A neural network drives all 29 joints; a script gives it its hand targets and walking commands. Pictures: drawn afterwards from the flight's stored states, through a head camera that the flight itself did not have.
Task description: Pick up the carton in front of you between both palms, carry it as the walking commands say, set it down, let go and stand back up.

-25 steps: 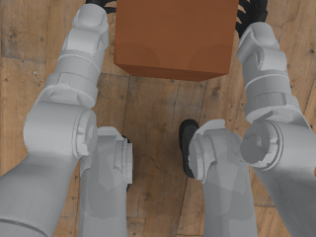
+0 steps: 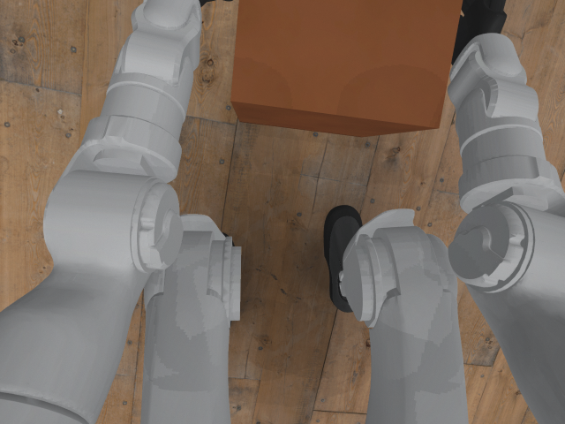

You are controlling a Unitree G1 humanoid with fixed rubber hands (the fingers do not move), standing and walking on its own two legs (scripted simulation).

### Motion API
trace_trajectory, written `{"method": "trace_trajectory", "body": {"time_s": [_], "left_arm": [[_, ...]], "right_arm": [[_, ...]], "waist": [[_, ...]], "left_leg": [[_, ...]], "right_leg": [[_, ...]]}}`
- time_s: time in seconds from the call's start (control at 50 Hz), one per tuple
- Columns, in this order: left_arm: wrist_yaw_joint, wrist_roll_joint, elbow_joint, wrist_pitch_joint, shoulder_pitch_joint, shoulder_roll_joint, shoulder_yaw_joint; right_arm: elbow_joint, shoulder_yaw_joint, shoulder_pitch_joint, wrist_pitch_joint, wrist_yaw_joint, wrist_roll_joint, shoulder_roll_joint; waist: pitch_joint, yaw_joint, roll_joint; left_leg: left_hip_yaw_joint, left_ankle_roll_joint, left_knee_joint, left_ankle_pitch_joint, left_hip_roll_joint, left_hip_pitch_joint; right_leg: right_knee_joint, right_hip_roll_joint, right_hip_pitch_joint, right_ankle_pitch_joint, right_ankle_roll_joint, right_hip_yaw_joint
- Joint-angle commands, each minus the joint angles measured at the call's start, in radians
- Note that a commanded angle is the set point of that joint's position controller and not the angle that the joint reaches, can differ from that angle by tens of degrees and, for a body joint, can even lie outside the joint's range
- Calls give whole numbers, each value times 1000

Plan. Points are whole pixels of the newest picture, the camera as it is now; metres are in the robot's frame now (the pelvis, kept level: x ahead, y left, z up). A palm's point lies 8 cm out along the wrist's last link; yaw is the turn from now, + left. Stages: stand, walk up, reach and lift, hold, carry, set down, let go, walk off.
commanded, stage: set down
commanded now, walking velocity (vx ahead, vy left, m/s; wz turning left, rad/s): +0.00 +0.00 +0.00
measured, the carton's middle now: (325, 44) +0.52 -0.05 -0.24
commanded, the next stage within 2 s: let go in 1.40 s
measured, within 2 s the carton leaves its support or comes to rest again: rests again in 0.04 s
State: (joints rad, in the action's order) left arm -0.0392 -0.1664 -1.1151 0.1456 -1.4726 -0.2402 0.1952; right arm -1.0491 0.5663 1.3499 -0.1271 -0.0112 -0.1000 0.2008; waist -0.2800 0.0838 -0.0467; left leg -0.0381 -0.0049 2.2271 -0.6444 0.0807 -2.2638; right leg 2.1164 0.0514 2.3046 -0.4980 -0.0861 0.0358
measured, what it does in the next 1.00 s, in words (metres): rises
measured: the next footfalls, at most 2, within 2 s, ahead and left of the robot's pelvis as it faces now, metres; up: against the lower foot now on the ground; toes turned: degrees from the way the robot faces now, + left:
none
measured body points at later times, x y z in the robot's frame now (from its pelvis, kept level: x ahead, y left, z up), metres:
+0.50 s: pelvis +0.00 -0.01 +0.01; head +0.36 +0.01 +0.27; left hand +0.58 +0.15 -0.15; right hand +0.51 -0.23 -0.15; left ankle +0.09 +0.11 -0.34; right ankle +0.13 -0.13 -0.34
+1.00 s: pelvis +0.01 -0.01 +0.13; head +0.34 +0.01 +0.43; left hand +0.58 +0.16 +0.01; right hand +0.51 -0.23 +0.01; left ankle +0.09 +0.11 -0.34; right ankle +0.13 -0.13 -0.34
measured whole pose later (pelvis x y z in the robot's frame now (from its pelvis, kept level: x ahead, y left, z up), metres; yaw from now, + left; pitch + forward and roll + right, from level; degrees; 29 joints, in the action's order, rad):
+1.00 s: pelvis +0.01 -0.01 +0.13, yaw +1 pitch +48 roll -2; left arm 0.00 0.04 -0.97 0.17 -1.27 -0.40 0.11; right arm -0.71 0.33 1.04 -0.15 -0.14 0.10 0.15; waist 0.03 0.11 0.02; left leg -0.04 -0.01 1.76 -0.56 0.06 -2.03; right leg 1.68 0.03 2.07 -0.44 -0.05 0.03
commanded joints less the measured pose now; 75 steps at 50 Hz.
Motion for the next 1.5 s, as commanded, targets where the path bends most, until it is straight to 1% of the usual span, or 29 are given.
{"method": "trace_trajectory", "body": {"time_s": [0.0, 0.02, 0.04, 0.06, 0.08, 0.1, 0.14, 0.22, 0.26, 0.3, 0.34, 0.38, 0.42, 0.46, 0.48, 0.52, 0.56, 0.6, 0.66, 0.74, 0.82, 0.92, 1.02, 1.3, 1.38, 1.42, 1.48], "left_arm": [[-60, 9, 11, -23, -237, 262, -88], [-32, 12, 9, -34, -221, 144, -71], [11, 21, 7, -49, -193, -19, -54], [54, 44, 17, -66, -182, -157, -52], [85, 77, 27, -80, -199, -245, -63], [99, 115, 27, -88, -228, -268, -89], [103, 205, 42, -106, -276, -276, -155], [78, 336, 95, -119, -330, -237, -273], [67, 375, 98, -116, -323, -236, -303], [66, 389, 87, -111, -298, -249, -308], [71, 383, 80, -106, -270, -266, -292], [81, 363, 90, -100, -246, -291, -262], [95, 333, 139, -89, -230, -310, -227], [108, 303, 208, -69, -222, -325, -188], [112, 290, 225, -56, -218, -331, -171], [112, 276, 229, -33, -206, -330, -144], [104, 271, 207, -20, -193, -314, -128], [91, 270, 189, -18, -178, -297, -120], [74, 262, 159, -19, -156, -282, -110], [58, 242, 142, -17, -129, -272, -95], [50, 222, 174, -10, -109, -273, -82], [43, 208, 255, 7, -87, -277, -69], [32, 201, 308, 25, -58, -270, -56], [-12, 147, 272, 14, 48, -239, -5], [-23, 124, 245, 5, 70, -220, 11], [-22, 104, 241, -1, 100, -206, 28], [-5, 68, 269, -7, 202, -169, 55]], "right_arm": [[-12, -138, 239, 11, 107, 26, -450], [-16, -113, 200, 28, 76, 30, -336], [-21, -92, 150, 49, 33, 40, -170], [-16, -96, 122, 74, -11, 69, -28], [-23, -118, 119, 97, -46, 109, 58], [-33, -138, 132, 116, -68, 148, 94], [-46, -173, 149, 145, -88, 208, 137], [-37, -249, 179, 169, -91, 276, 159], [-22, -272, 164, 169, -93, 297, 168], [1, -283, 141, 165, -100, 307, 177], [42, -284, 118, 158, -109, 310, 180], [105, -288, 100, 149, -120, 316, 178], [191, -297, 85, 134, -133, 323, 176], [282, -306, 71, 111, -148, 322, 171], [311, -305, 62, 96, -155, 317, 168], [340, -296, 44, 65, -166, 300, 155], [336, -285, 27, 45, -170, 279, 132], [333, -277, 11, 36, -168, 260, 109], [327, -263, -8, 31, -160, 236, 85], [333, -245, -40, 23, -148, 213, 68], [370, -233, -76, 14, -142, 200, 66], [445, -230, -116, -2, -135, 197, 68], [491, -230, -151, -19, -126, 197, 62], [485, -197, -246, -11, -92, 140, 19], [463, -188, -269, -5, -81, 119, -5], [460, -190, -291, 1, -71, 103, -9], [476, -198, -381, 13, -47, 71, -6]], "waist": [[755, -49, 119], [770, -47, 120], [787, -50, 122], [809, -49, 118], [837, -44, 113], [860, -32, 124], [898, 5, 154], [964, 74, 207], [1004, 95, 212], [1048, 101, 207], [1106, 93, 200], [1198, 75, 194], [1328, 54, 192], [1438, 41, 179], [1454, 39, 171], [1408, 39, 155], [1313, 45, 140], [1255, 51, 131], [1229, 54, 130], [1248, 57, 140], [1318, 58, 164], [1417, 58, 191], [1449, 58, 201], [1350, 59, 171], [1285, 55, 168], [1286, 47, 166], [1341, 37, 163]], "left_leg": [[13, 12, -258, 246, 0, 317], [13, 7, -256, 254, -10, 331], [15, 0, -255, 261, -19, 344], [12, -2, -252, 274, -25, 367], [4, -2, -249, 288, -31, 384], [-5, -2, -242, 305, -36, 393], [-20, -7, -230, 342, -45, 413], [-36, -16, -209, 390, -61, 455], [-31, -21, -203, 392, -63, 471], [-21, -24, -203, 383, -63, 488], [-6, -23, -208, 374, -60, 515], [16, -20, -218, 372, -54, 559], [42, -17, -237, 368, -42, 616], [67, -12, -268, 349, -28, 664], [77, -8, -288, 327, -23, 668], [86, 1, -330, 268, -17, 642], [85, 8, -366, 221, -15, 594], [81, 12, -396, 211, -14, 565], [77, 10, -440, 218, -12, 551], [77, 5, -503, 236, -8, 578], [80, -1, -566, 279, -2, 655], [81, -7, -647, 361, 6, 792], [77, -12, -734, 422, 10, 901], [51, -17, -1013, 496, 7, 1062], [45, -19, -1086, 488, 4, 1090], [43, -21, -1121, 503, 5, 1123], [40, -27, -1170, 581, 7, 1217]], "right_leg": [[-73, 30, -420, 201, 13, -98], [-70, 22, -440, 212, 4, -99], [-69, 11, -459, 221, -3, -97], [-67, 2, -480, 237, -8, -95], [-64, -4, -496, 258, -10, -93], [-59, -9, -501, 280, -6, -92], [-48, -18, -496, 326, 6, -92], [-44, -36, -487, 389, 32, -100], [-49, -42, -519, 402, 37, -106], [-60, -44, -561, 405, 36, -110], [-76, -40, -608, 405, 32, -113], [-93, -31, -677, 415, 28, -117], [-114, -21, -760, 421, 25, -124], [-147, -8, -832, 409, 22, -136], [-166, -2, -848, 391, 21, -141], [-208, 4, -842, 337, 20, -144], [-247, 4, -800, 290, 18, -141], [-278, 4, -772, 277, 17, -138], [-319, 5, -758, 283, 15, -136], [-379, 7, -771, 297, 13, -140], [-442, 12, -811, 328, 14, -145], [-528, 18, -873, 378, 16, -151], [-619, 20, -931, 413, 16, -150], [-898, 13, -1123, 480, 18, -128], [-973, 8, -1161, 475, 20, -119], [-1005, 8, -1197, 484, 20, -117], [-1046, 11, -1280, 536, 24, -118]]}}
